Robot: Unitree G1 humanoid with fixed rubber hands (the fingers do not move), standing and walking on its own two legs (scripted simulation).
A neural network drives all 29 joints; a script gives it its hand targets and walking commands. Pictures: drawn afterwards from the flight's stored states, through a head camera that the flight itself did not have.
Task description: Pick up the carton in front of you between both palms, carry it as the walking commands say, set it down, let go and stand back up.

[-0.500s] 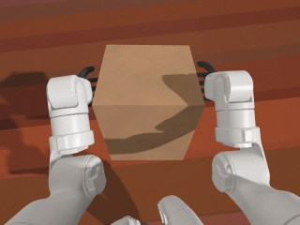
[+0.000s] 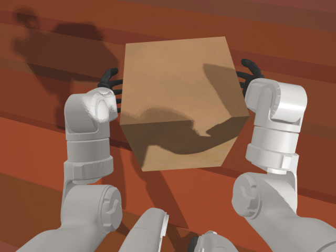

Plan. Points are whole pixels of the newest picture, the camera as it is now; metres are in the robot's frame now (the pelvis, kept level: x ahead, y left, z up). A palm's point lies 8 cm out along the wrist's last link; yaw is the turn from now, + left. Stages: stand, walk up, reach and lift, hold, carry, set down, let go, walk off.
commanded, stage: carry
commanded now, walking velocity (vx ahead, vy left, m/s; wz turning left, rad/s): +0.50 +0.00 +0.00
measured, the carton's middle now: (178, 112) +0.40 +0.04 +0.06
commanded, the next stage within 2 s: none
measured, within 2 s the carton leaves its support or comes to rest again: neither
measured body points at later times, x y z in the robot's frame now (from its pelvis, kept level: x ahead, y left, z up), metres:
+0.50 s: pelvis +0.32 +0.06 +0.11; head +0.36 +0.05 +0.56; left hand +0.73 +0.15 +0.25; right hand +0.68 -0.14 +0.25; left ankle +0.39 +0.14 -0.60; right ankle +0.28 -0.04 -0.44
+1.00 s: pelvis +0.60 -0.03 +0.22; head +0.64 -0.04 +0.67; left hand +0.97 +0.14 +0.35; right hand +1.00 -0.16 +0.35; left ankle +0.55 +0.10 -0.32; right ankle +0.66 -0.12 -0.49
